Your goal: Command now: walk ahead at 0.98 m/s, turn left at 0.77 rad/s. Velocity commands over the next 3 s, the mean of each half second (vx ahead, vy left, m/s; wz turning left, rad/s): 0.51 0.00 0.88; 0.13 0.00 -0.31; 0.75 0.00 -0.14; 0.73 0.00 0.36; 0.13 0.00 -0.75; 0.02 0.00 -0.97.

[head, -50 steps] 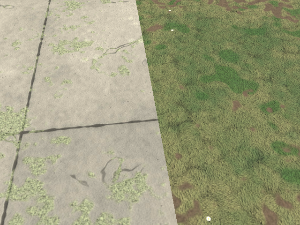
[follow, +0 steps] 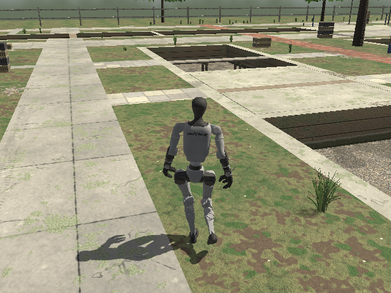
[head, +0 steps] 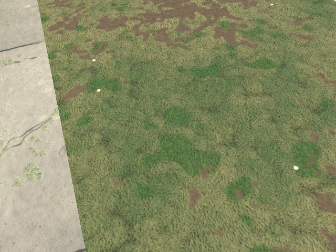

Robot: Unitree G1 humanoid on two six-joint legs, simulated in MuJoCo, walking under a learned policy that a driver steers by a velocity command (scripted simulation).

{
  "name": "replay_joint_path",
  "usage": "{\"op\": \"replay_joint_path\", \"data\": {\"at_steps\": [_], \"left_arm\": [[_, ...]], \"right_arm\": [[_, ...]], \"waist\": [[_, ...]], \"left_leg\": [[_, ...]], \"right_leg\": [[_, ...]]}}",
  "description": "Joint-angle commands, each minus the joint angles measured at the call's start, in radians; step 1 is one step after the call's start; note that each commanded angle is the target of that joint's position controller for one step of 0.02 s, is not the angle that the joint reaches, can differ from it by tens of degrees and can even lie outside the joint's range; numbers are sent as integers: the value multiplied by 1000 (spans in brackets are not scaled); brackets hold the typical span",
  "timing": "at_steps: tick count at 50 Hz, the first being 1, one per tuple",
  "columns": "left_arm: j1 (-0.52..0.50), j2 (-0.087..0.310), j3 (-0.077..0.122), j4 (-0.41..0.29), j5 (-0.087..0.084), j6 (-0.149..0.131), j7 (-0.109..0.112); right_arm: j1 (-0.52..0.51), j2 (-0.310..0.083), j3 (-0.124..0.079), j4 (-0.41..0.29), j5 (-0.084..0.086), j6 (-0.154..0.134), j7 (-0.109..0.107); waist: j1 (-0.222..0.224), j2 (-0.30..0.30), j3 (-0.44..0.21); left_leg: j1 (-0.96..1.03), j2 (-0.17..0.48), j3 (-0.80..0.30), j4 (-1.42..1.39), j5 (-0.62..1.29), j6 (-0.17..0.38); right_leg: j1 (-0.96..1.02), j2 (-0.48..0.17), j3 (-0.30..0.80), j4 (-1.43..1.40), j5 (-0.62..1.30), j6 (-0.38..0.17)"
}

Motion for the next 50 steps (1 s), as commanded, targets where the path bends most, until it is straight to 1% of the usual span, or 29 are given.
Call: {"op": "replay_joint_path", "data": {"at_steps": [1,3,4,6,8,10,12,13,14,15,16,17,18,20,21,24,28,29,31,32,33,34,35,37,39,41,44,46,50], "left_arm": [[44,104,16,-128,20,-18,-2],[5,119,19,-160,26,5,22],[-81,124,17,-204,44,4,33],[-218,69,2,-270,72,-1,35],[-244,50,11,-299,32,12,41],[-254,103,41,-322,-9,29,50],[-168,151,71,-304,-8,24,58],[35,179,82,-258,13,20,59],[144,225,79,-248,43,31,54],[135,240,82,-226,40,41,30],[26,175,83,-272,39,56,38],[-26,107,63,-268,27,75,52],[-62,97,52,-262,23,94,60],[-117,133,65,-219,27,108,58],[-125,150,74,-199,29,106,52],[-119,202,96,-154,26,104,42],[-111,223,93,-108,-14,111,16],[-110,214,87,-98,-23,111,7],[-101,139,53,-78,-25,109,-8],[-46,96,34,-65,-3,106,-17],[18,79,26,-75,27,109,-30],[-10,168,58,-95,-8,123,-11],[-19,246,86,-90,-34,140,6],[48,236,104,-52,-26,185,37],[92,203,108,-52,-13,209,53],[53,162,101,-94,-17,213,53],[-14,104,76,-158,-10,212,22],[-7,118,76,-179,-16,208,-7],[130,156,104,-118,-27,203,-24]], "right_arm": [[-64,-62,-1,-112,-2,-28,-10],[-84,-46,8,-118,21,-21,-19],[-81,-58,7,-127,29,-22,-31],[-26,-85,-2,-109,46,-7,-58],[83,-101,-12,-74,53,23,-65],[98,-82,-12,-72,59,47,-71],[40,-64,-13,-107,59,59,-78],[3,-23,-3,-146,37,62,-77],[139,110,32,-175,-9,68,-75],[298,-22,30,-214,32,59,-51],[219,-94,10,-202,42,79,-52],[82,-130,-5,-233,38,98,-60],[15,-128,-11,-252,31,116,-65],[-12,-68,-3,-280,31,137,-60],[-24,-35,4,-290,32,138,-61],[-58,-27,12,-299,19,131,-57],[-85,-40,22,-285,6,119,-38],[-88,-37,23,-283,1,117,-36],[-59,-31,23,-260,-13,107,-36],[-44,-88,12,-273,-28,105,-46],[-75,-181,0,-315,-43,114,-64],[-71,-235,-26,-299,-52,116,-67],[-105,-218,-26,-301,-46,109,-66],[-221,-125,0,-307,-19,92,-68],[-274,-78,12,-306,-22,84,-77],[-265,-60,12,-290,-22,83,-90],[-243,-92,-9,-265,-15,91,-104],[-208,-149,-34,-249,5,86,-94],[-274,-172,-50,-224,43,61,-65]], "waist": [[129,-186,9],[148,-142,64],[126,-131,101],[64,-67,84],[3,14,-25],[4,90,-53],[75,108,-116],[154,107,-272],[94,-172,-454],[21,-407,-647],[55,-293,-545],[76,-184,-359],[64,-94,-254],[14,-98,-99],[11,-123,-76],[20,-126,-149],[20,-131,-194],[13,-130,-192],[-16,-113,-176],[-3,-66,-197],[44,161,-216],[-8,257,-196],[-7,203,-119],[49,165,-63],[78,126,-68],[68,102,-81],[37,104,-123],[24,135,-172],[118,121,-94]], "left_leg": [[137,310,-731,-448,-345,188],[-82,232,-569,-442,-212,157],[-180,193,-496,-437,-15,146],[-292,92,-351,-335,278,64],[-213,70,-385,-234,266,-8],[-53,72,-470,-133,196,-52],[63,61,-466,103,282,-128],[20,50,-409,371,191,-175],[-187,-21,-300,717,-605,-212],[-308,78,-305,975,-579,-229],[-387,180,-253,1028,-443,-257],[-433,213,-180,988,-332,-271],[-399,239,-144,965,-275,-285],[-280,282,-110,791,-257,-283],[-246,283,-83,712,-256,-285],[-144,304,-77,492,-171,-264],[63,236,-60,205,-77,-215],[115,226,-58,112,-40,-199],[330,203,-35,-144,110,-162],[457,321,-153,-179,220,-133],[501,590,-363,-160,473,-33],[309,658,-411,-254,292,105],[236,602,-363,-295,143,99],[173,527,-227,-317,78,22],[142,514,-133,-312,160,9],[197,522,-83,-298,179,6],[259,547,-33,-260,219,6],[253,585,-58,-323,-91,-6],[125,587,-33,-363,-484,-82]], "right_leg": [[-365,-93,74,-84,56,11],[-275,-128,13,-261,75,51],[-206,-120,-32,-401,155,73],[13,-48,-113,-718,381,95],[152,62,-123,-884,505,126],[152,93,-73,-1046,467,141],[246,58,-51,-1185,561,111],[483,-87,33,-1112,678,43],[775,-417,326,-927,1243,-88],[875,-658,694,-975,925,-268],[772,-552,624,-1054,540,-260],[609,-454,409,-1092,412,-200],[448,-383,293,-1126,411,-164],[169,-300,112,-1194,464,-131],[119,-285,44,-1221,532,-135],[128,-317,-17,-1223,647,-171],[100,-310,-49,-1199,592,-180],[94,-299,-44,-1181,527,-165],[3,-226,-67,-1117,338,-83],[-71,-155,-89,-1039,134,7],[-185,-68,-137,-811,-278,93],[-227,-54,-110,-592,-319,111],[-253,-65,-91,-437,-263,113],[-282,-78,-84,-308,-152,131],[-256,-79,-95,-225,-63,161],[-278,-106,-104,-307,-5,169],[-208,-140,-126,-531,5,152],[-114,-140,-167,-627,-25,108],[100,-108,-272,-820,-52,-9]]}}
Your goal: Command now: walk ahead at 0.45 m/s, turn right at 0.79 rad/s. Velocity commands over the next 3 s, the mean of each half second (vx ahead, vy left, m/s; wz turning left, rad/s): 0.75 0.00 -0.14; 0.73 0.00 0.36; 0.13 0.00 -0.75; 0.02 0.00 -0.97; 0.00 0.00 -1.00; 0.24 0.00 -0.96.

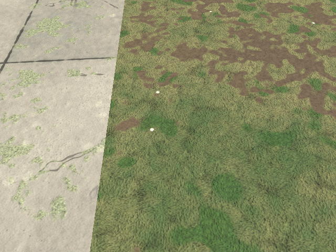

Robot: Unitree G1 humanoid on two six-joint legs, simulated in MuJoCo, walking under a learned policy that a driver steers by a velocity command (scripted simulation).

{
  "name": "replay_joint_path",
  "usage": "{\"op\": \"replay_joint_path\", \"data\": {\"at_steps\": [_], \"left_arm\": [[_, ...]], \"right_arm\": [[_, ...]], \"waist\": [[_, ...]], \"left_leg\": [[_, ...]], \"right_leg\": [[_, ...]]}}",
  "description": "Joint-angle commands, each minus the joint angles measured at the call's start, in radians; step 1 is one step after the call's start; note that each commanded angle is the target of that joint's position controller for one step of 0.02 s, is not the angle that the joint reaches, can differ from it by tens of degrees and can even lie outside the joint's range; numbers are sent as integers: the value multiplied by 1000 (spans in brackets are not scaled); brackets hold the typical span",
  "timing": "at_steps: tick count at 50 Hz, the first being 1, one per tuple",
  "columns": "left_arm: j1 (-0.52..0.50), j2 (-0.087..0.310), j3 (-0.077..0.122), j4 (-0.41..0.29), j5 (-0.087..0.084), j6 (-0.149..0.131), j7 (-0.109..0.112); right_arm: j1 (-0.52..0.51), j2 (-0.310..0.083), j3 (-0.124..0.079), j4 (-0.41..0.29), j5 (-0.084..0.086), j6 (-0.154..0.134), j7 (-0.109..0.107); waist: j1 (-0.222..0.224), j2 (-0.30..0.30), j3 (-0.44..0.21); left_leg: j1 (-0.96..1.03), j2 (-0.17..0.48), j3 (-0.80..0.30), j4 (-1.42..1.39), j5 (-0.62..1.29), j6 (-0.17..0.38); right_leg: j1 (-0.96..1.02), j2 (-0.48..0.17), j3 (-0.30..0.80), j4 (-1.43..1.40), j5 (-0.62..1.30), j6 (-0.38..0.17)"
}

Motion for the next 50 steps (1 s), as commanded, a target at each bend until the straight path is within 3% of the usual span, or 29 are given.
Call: {"op": "replay_joint_path", "data": {"at_steps": [1,2,3,4,5,6,7,9,13,19,22,24,26,27,28,29,30,31,32,33,34,38,40,43,45,47,48,49,50], "left_arm": [[192,81,40,30,-8,-18,-3],[324,94,54,105,-7,-26,8],[420,160,70,117,5,-45,15],[322,224,52,20,11,-100,-2],[258,202,56,-6,16,-127,-13],[211,172,41,-22,9,-140,-9],[174,140,28,-27,4,-133,-1],[134,100,7,-46,18,-123,21],[234,90,-5,15,26,-134,39],[276,96,-18,91,34,-153,44],[256,149,-11,106,47,-147,63],[241,186,2,108,64,-130,87],[90,236,19,68,75,-114,94],[16,140,-8,27,88,-140,74],[171,-19,-58,-30,13,-188,42],[27,92,-51,-67,-9,-237,17],[-53,106,-47,-106,-34,-254,11],[-66,89,-51,-105,-8,-258,13],[-44,82,-48,-93,19,-246,18],[0,83,-45,-84,26,-226,18],[15,91,-40,-84,30,-208,24],[-158,43,-60,-158,83,-199,32],[-246,-7,-71,-167,74,-211,19],[-330,34,-49,-195,37,-209,12],[-264,80,-22,-176,30,-208,2],[87,127,5,-77,24,-209,-10],[189,217,16,-64,47,-205,-14],[146,228,15,-72,55,-200,-22],[99,194,26,-113,40,-178,-14]], "right_arm": [[-128,-155,-55,-59,19,-27,12],[-145,-97,-44,-63,5,-27,17],[-210,-2,-18,-99,-9,-32,28],[-241,29,-2,-175,5,-69,39],[-298,-49,-10,-197,35,-108,56],[-284,-92,-20,-190,31,-135,66],[-210,-100,-24,-142,6,-141,70],[-154,-123,-35,-90,-15,-127,73],[-194,-53,-6,-64,-4,-95,76],[-310,-38,12,-88,36,-110,128],[-297,-67,1,-103,36,-117,142],[-174,-107,-14,-92,44,-101,134],[309,-214,-63,31,39,-72,109],[463,-218,-55,82,27,-53,82],[387,-263,-58,60,-4,-73,82],[379,-176,-53,45,-4,-72,64],[355,-153,-41,41,-23,-84,59],[269,-126,-30,24,-22,-93,68],[191,-113,-23,-1,-22,-98,67],[135,-104,-19,-22,-27,-95,61],[110,-97,-16,-26,-13,-90,58],[112,-104,-9,1,9,-90,16],[281,-99,-6,70,14,-87,13],[357,-107,-2,114,7,-70,18],[342,-111,0,122,-19,-58,12],[200,-141,-4,78,-41,-51,9],[277,-60,15,37,-69,-54,10],[466,-13,48,50,-43,-65,32],[393,-121,33,43,-23,-60,38]], "waist": [[98,71,-2],[134,-72,42],[169,-339,122],[92,-379,136],[106,-231,139],[65,-158,151],[23,-95,126],[2,-110,116],[39,-94,132],[79,-105,207],[40,-166,125],[-48,-236,35],[-295,-207,-145],[-315,43,-181],[-128,335,-331],[-212,133,-308],[-160,47,-143],[-74,-139,-38],[-14,-140,7],[36,-103,64],[58,-68,100],[12,-16,185],[-99,11,116],[-168,85,91],[-118,98,30],[84,103,-122],[46,-149,-293],[-26,-362,-464],[31,-216,-489]], "left_leg": [[-105,206,-157,-175,-448,109],[-210,123,-69,65,-451,72],[-546,24,-12,613,-403,17],[-830,-137,-215,807,-358,9],[-921,-84,-318,818,-251,39],[-920,-54,-338,772,-150,54],[-862,-19,-325,720,-49,49],[-752,-8,-290,599,131,23],[-691,-33,-220,441,348,16],[-554,-110,-162,143,468,88],[-407,-205,-65,95,420,138],[-270,-274,-5,137,299,170],[238,-240,-116,107,277,245],[549,-120,-349,182,120,285],[843,138,-1006,25,-332,540],[766,128,-1152,-222,-569,470],[590,118,-1079,-274,-481,422],[352,85,-993,-300,-359,389],[169,29,-911,-306,-285,392],[29,-24,-836,-336,-254,392],[-68,-57,-776,-343,-214,386],[-387,-197,-453,-291,246,300],[-309,-182,-426,-256,257,253],[-3,-112,-450,-155,332,212],[158,-67,-456,-23,569,175],[177,-89,-372,352,795,97],[-93,-184,-310,791,266,30],[-389,-269,-359,1064,-378,-36],[-444,-203,-436,1132,-281,-27]], "right_leg": [[232,59,-116,-177,16,-91],[344,103,-94,-256,-39,-128],[450,-85,290,-362,-198,-231],[479,-219,836,-579,-301,-372],[504,-297,920,-693,-404,-403],[496,-287,857,-668,-344,-368],[479,-254,720,-628,-272,-324],[410,-169,515,-637,-132,-261],[410,-100,249,-687,187,-175],[439,-95,8,-771,453,-72],[558,-113,-57,-644,1117,-19],[632,-134,-73,-415,1630,5],[424,-124,-69,145,1770,24],[34,23,-15,581,680,10],[-433,180,206,958,-189,64],[-500,138,296,874,-27,-28],[-499,102,282,788,29,-55],[-420,59,269,681,82,-70],[-340,33,273,611,100,-59],[-292,9,268,571,102,-40],[-274,-9,243,513,96,-19],[-38,9,80,48,450,49],[77,66,35,-147,741,49],[-27,97,52,-331,742,8],[-10,136,49,-344,638,-45],[251,117,82,-362,722,-100],[606,-101,349,-220,1122,-217],[895,-332,823,-294,1115,-425],[856,-287,869,-356,753,-394]]}}
Over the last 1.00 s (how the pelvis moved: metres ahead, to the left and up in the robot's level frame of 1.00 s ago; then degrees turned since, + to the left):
0.36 -0.05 0.02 15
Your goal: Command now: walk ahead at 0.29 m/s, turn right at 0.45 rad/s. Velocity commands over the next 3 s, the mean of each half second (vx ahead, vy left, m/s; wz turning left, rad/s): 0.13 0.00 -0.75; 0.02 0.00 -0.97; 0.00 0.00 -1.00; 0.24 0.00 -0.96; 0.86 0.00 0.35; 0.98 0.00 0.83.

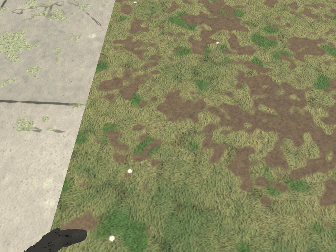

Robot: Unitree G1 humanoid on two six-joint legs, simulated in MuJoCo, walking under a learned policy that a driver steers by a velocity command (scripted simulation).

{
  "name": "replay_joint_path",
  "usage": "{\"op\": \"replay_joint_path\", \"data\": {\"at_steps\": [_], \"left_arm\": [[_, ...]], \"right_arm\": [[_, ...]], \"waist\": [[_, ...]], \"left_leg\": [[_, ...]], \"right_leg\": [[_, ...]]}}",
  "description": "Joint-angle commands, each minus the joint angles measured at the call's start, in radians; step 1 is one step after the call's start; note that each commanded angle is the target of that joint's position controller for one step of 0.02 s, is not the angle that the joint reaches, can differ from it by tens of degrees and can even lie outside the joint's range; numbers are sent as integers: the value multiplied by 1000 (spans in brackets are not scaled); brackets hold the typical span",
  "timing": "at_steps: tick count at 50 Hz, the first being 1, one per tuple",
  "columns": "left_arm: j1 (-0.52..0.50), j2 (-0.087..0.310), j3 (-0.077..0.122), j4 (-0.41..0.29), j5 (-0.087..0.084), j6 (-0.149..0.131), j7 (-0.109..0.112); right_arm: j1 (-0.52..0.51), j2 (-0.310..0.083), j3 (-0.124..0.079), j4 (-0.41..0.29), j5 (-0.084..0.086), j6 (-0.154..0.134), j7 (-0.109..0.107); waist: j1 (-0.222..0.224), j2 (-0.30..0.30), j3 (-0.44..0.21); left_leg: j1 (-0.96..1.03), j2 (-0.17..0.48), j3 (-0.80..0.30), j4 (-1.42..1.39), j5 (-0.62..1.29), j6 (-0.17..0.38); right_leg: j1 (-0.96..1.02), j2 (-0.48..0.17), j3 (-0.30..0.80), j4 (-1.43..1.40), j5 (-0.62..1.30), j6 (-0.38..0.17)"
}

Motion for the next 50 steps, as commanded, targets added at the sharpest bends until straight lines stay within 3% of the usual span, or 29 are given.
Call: {"op": "replay_joint_path", "data": {"at_steps": [1,2,3,5,8,10,12,15,18,21,22,23,24,25,26,27,28,30,32,35,40,44,46,47,48,49,50], "left_arm": [[191,160,67,-65,-16,40,14],[143,155,58,-75,-18,62,20],[125,170,61,-80,-16,72,25],[91,160,62,-78,-9,86,27],[112,183,74,-59,-16,101,43],[116,210,86,-59,-30,123,61],[109,213,90,-66,-46,147,77],[128,207,95,-66,-43,173,89],[146,204,106,-71,-37,187,92],[120,194,111,-91,-41,194,88],[108,176,105,-98,-49,195,84],[180,118,89,-87,-49,200,80],[217,111,86,-104,-54,198,75],[205,215,112,-109,-43,181,64],[202,264,127,-86,-46,181,59],[212,256,129,-64,-46,192,63],[228,231,123,-53,-40,202,66],[218,189,107,-68,-44,208,61],[157,162,94,-98,-52,202,61],[106,146,86,-125,-48,197,55],[89,120,76,-130,-39,200,39],[84,133,88,-132,-43,222,22],[130,138,104,-116,-45,232,16],[197,169,122,-89,-42,232,27],[274,292,162,-80,-45,225,45],[218,396,168,-117,-16,200,48],[208,316,154,-127,1,167,33]], "right_arm": [[23,-158,-16,-125,12,-10,12],[-65,-143,-16,-160,0,-2,6],[-97,-134,-17,-179,-12,9,-2],[-60,-99,-14,-174,-14,24,-14],[-77,-64,-6,-168,-18,25,-34],[-108,-77,-11,-167,-11,34,-39],[-166,-88,-17,-174,-2,43,-40],[-253,-91,-23,-191,6,34,-35],[-300,-98,-31,-196,13,8,-25],[-255,-122,-50,-174,24,-12,-12],[-220,-133,-59,-158,24,-15,-12],[-224,-165,-67,-163,12,-7,-16],[-252,-220,-73,-184,-17,12,-21],[-229,-178,-74,-184,-36,14,-20],[-273,-132,-63,-201,-24,17,-25],[-306,-103,-55,-211,-11,25,-32],[-318,-100,-51,-218,-2,33,-41],[-309,-102,-44,-215,-6,44,-50],[-263,-114,-48,-201,-15,52,-54],[-213,-144,-61,-181,-17,59,-52],[-240,-187,-83,-167,-7,58,-29],[-241,-206,-100,-149,24,46,-4],[-246,-197,-103,-138,45,43,2],[-202,-159,-96,-115,46,43,7],[-181,-111,-83,-124,18,45,12],[-243,-76,-67,-213,-17,41,4],[-327,-136,-82,-215,-16,39,-7]], "waist": [[124,-73,-434],[93,32,-285],[63,50,-213],[5,-10,-154],[2,-47,-207],[6,-62,-250],[22,-88,-232],[56,-146,-167],[81,-183,-147],[57,-206,-143],[38,-176,-149],[78,-40,-214],[116,194,-206],[95,234,-201],[95,170,-159],[96,120,-124],[94,102,-108],[81,105,-74],[43,129,-78],[7,137,-107],[14,142,-127],[32,155,-137],[74,135,-153],[96,70,-161],[108,-189,-142],[64,-396,-175],[137,-228,-219]], "left_leg": [[-518,70,-55,437,55,-44],[-527,77,-25,362,84,-39],[-501,90,-21,288,102,-38],[-410,103,-11,108,113,-40],[-357,64,6,-81,154,-78],[-358,50,-21,-141,234,-93],[-365,39,-42,-213,292,-92],[-355,25,-61,-332,315,-85],[-297,13,-71,-460,297,-75],[-143,29,-65,-668,332,-52],[-38,76,-58,-788,434,-32],[123,249,-169,-802,484,40],[191,437,-368,-796,651,175],[132,515,-453,-822,620,245],[96,462,-349,-817,542,226],[64,391,-242,-810,451,184],[46,355,-183,-810,430,164],[10,328,-77,-832,494,175],[73,331,-19,-842,527,196],[159,380,17,-844,567,225],[119,420,137,-839,569,213],[124,465,195,-781,608,169],[100,461,246,-678,572,104],[14,413,295,-557,496,42],[-258,300,375,-258,162,-53],[-567,156,249,-17,-153,-113],[-586,156,94,101,-118,-94]], "right_leg": [[839,-373,651,-114,170,-262],[624,-321,582,-162,112,-230],[482,-285,554,-199,110,-220],[314,-199,464,-229,158,-186],[272,-167,421,-188,382,-185],[288,-162,452,-177,261,-161],[281,-138,488,-192,6,-118],[282,-109,541,-212,-224,-95],[329,-107,596,-189,-205,-92],[340,-86,650,-142,-144,-66],[301,-46,627,-84,-220,-39],[210,24,525,82,-526,2],[21,144,305,281,-673,49],[-44,64,262,486,-613,98],[-58,18,230,564,-528,122],[-68,-5,206,618,-456,135],[-84,-14,179,698,-408,145],[-106,-49,99,762,-360,164],[-150,-98,52,703,-324,184],[-160,-155,36,611,-324,203],[-6,-182,-19,407,-305,167],[126,-163,-66,216,-327,105],[254,-129,-89,34,-243,52],[389,-101,-60,-64,-146,10],[584,-264,219,-159,219,-78],[633,-455,590,-154,320,-279],[608,-438,538,-184,245,-293]]}}
Over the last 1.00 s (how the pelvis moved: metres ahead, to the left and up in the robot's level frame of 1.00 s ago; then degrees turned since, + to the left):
0.70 -0.11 -0.03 9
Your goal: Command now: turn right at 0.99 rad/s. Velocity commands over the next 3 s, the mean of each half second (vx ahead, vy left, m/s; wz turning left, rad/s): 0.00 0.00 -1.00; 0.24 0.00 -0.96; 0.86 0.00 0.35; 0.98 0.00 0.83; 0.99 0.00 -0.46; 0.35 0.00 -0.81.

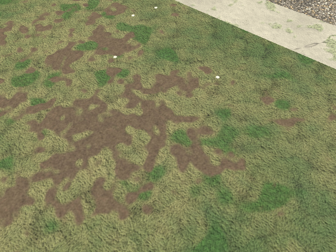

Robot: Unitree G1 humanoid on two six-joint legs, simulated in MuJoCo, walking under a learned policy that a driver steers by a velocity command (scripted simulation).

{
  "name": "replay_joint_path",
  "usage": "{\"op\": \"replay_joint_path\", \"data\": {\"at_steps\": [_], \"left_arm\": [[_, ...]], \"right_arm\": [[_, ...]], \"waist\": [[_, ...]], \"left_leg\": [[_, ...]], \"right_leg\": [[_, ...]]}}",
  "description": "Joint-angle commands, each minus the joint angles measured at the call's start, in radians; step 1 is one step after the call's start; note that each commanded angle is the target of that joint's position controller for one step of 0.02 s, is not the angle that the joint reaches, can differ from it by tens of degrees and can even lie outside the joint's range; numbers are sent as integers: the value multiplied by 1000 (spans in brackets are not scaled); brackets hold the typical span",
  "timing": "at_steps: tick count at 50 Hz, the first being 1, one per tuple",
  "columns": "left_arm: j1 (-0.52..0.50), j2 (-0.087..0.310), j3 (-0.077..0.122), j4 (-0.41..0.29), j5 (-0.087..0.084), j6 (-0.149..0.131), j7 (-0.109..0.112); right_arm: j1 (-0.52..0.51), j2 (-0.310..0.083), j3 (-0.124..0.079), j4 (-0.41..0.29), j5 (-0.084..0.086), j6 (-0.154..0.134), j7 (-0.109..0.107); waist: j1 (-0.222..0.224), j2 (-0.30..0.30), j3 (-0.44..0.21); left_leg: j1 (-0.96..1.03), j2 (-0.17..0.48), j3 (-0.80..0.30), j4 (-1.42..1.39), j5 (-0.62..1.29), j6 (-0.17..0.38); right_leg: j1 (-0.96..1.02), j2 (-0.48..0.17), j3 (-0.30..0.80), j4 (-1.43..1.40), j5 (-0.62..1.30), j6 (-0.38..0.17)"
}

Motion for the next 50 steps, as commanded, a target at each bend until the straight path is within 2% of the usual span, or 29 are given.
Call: {"op": "replay_joint_path", "data": {"at_steps": [1,2,3,4,6,10,16,19,20,21,22,23,24,25,26,28,32,36,37,39,41,43,44,45,46,47,48,49,50], "left_arm": [[110,230,67,-47,26,-65,3],[57,204,61,-47,3,-68,11],[6,176,49,-56,-14,-61,20],[-22,166,40,-68,-11,-56,28],[-28,163,37,-71,-1,-50,38],[-10,183,45,-62,-9,-43,50],[-29,191,50,-70,-11,-29,47],[-67,180,48,-80,-20,-23,43],[-78,164,42,-83,-26,-21,43],[-4,100,25,-73,-20,-18,40],[57,84,20,-88,-26,-22,36],[51,187,49,-74,-12,-35,33],[36,224,63,-54,-19,-34,31],[42,211,64,-36,-19,-24,33],[54,189,59,-28,-14,-15,34],[46,139,42,-37,-23,-11,27],[-41,95,22,-77,-21,-18,21],[-36,70,13,-78,-13,-17,5],[-27,74,13,-70,-14,-15,0],[-10,90,19,-65,-23,-14,-12],[21,96,24,-42,-28,-17,-25],[155,78,29,40,-33,-24,-27],[296,106,48,118,-37,-30,-18],[468,183,77,164,-42,-43,-8],[407,294,74,97,-28,-95,-18],[344,212,56,69,-19,-134,-33],[297,155,31,69,-16,-152,-28],[271,113,14,68,-17,-153,-22],[225,86,-2,61,-12,-147,-14]], "right_arm": [[-137,-78,-14,-146,-2,-26,-14],[-103,-81,-17,-123,-3,-27,-26],[-78,-96,-22,-114,-12,-26,-33],[-61,-94,-22,-104,-17,-27,-30],[-32,-75,-17,-88,-10,-30,-23],[-73,-46,-2,-94,1,-30,-18],[-83,-62,-5,-95,10,-45,-1],[-27,-82,-17,-83,14,-57,7],[7,-93,-24,-71,13,-58,6],[17,-142,-35,-75,1,-51,1],[-9,-192,-40,-82,-24,-37,-4],[-21,-142,-33,-99,-35,-40,-7],[-63,-92,-18,-117,-29,-38,-17],[-98,-66,-10,-126,-19,-30,-29],[-111,-57,-3,-131,-8,-25,-41],[-89,-61,3,-128,-11,-15,-56],[10,-100,-10,-102,-21,-2,-54],[-16,-140,-28,-96,-12,2,-31],[-2,-155,-35,-90,-2,-2,-24],[3,-180,-45,-82,26,-22,-11],[-18,-179,-47,-79,41,-39,-1],[-62,-155,-42,-72,51,-39,6],[-62,-100,-29,-72,36,-38,7],[-118,-25,-2,-103,16,-42,16],[-184,41,22,-209,12,-75,18],[-251,-47,12,-233,45,-116,30],[-217,-85,6,-218,61,-140,46],[-143,-96,4,-169,42,-146,54],[-112,-106,1,-139,22,-143,60]], "waist": [[77,-217,-192],[40,-149,-168],[15,-150,-160],[-2,-165,-170],[-10,-154,-196],[10,-167,-183],[26,-219,-175],[-2,-232,-178],[-21,-207,-181],[15,-48,-234],[77,247,-197],[53,214,-159],[53,148,-127],[58,105,-99],[52,100,-90],[32,99,-73],[-39,116,-108],[-31,123,-129],[-35,122,-149],[-19,150,-144],[14,138,-118],[96,73,-106],[143,-43,-113],[220,-277,-66],[143,-421,-19],[167,-237,-17],[116,-209,5],[83,-157,-4],[62,-158,19]], "left_leg": [[-407,-96,-203,383,-82,16],[-400,-81,-222,351,7,26],[-379,-80,-229,317,64,25],[-320,-99,-224,318,109,18],[-272,-135,-224,268,166,4],[-240,-190,-252,55,185,-16],[-110,-226,-290,-144,156,0],[47,-217,-280,-340,212,24],[154,-185,-269,-458,327,38],[309,1,-410,-498,369,104],[350,198,-658,-540,519,260],[287,270,-720,-561,461,330],[240,214,-601,-557,379,308],[208,143,-491,-554,301,267],[205,113,-424,-553,303,252],[206,85,-303,-567,378,255],[357,141,-230,-570,465,294],[330,170,-115,-560,509,281],[314,180,-104,-586,370,270],[282,206,-119,-637,56,241],[255,227,-111,-649,-81,211],[168,192,-25,-550,-152,167],[72,117,56,-341,-140,134],[-256,23,119,152,-140,74],[-684,-161,-60,427,-200,42],[-760,-116,-212,470,-91,73],[-747,-73,-217,419,20,98],[-687,-36,-203,365,116,98],[-630,-14,-189,284,209,85]], "right_leg": [[365,-290,482,-292,477,-273],[333,-239,425,-283,413,-218],[296,-217,394,-274,420,-191],[244,-188,370,-268,462,-182],[223,-153,362,-256,469,-177],[218,-120,438,-235,371,-168],[176,-92,585,-197,344,-157],[144,-51,633,-159,349,-127],[95,-11,612,-120,267,-96],[-3,70,512,40,-75,-45],[-208,217,290,240,-358,14],[-276,123,263,442,-305,60],[-274,78,230,515,-220,75],[-272,57,204,555,-147,89],[-288,46,178,618,-93,103],[-304,15,102,635,-41,123],[-351,-58,49,481,-36,153],[-215,-84,-2,296,-25,133],[-167,-79,-29,260,-27,119],[-99,-80,-51,196,-53,73],[-25,-75,-80,113,-92,19],[168,-30,-161,-38,-39,-36],[339,29,-170,-102,-70,-73],[551,-109,148,-211,-197,-177],[598,-295,769,-361,-326,-357],[591,-362,838,-476,-402,-386],[567,-362,737,-477,-338,-347],[533,-322,602,-447,-303,-303],[476,-275,481,-441,-218,-260]]}}
Over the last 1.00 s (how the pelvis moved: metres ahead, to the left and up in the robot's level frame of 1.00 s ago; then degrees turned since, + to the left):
0.15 0.00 0.02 -54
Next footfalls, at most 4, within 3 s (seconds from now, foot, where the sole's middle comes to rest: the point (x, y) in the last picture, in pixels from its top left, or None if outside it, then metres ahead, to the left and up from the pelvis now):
0.42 left None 0.16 0.09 -0.76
0.90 right None -0.04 -0.11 -0.76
1.34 left None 0.37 -0.44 -0.76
1.78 right None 0.53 -0.85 -0.76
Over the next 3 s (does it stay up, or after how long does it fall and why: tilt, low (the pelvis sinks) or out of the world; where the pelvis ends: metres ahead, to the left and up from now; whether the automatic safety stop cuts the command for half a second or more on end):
stays up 1.19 -0.96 0.00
